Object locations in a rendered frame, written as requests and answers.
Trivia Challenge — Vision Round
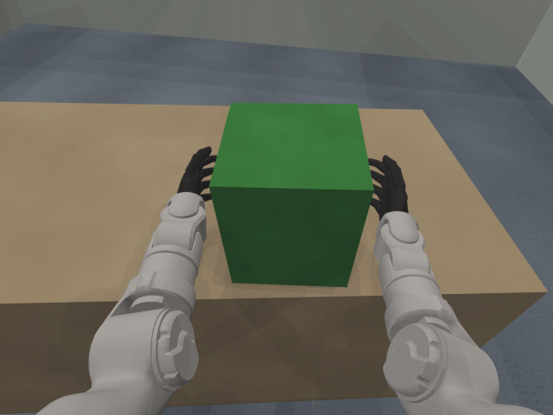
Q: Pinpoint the robot left hand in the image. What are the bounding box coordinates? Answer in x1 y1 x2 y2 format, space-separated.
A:
177 146 217 202

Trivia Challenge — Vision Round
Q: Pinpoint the right robot upper arm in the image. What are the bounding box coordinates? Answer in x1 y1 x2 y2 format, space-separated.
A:
383 322 544 415

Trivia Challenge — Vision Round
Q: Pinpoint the left robot forearm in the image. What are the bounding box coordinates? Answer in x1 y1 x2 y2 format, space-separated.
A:
89 192 207 380

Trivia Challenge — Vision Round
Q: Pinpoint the left robot upper arm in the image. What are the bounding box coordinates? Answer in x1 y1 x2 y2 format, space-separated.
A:
36 308 199 415

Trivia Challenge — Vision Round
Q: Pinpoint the carton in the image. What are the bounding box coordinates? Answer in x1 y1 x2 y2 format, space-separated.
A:
209 103 374 287

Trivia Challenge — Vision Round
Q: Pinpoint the robot right hand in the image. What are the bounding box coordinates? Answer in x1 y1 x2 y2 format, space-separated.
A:
368 155 409 222

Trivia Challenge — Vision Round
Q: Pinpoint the right robot forearm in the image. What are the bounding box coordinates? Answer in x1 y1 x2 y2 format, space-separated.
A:
373 211 479 348

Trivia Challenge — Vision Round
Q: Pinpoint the pedestal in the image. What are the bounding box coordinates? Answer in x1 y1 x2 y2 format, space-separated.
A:
0 101 548 414

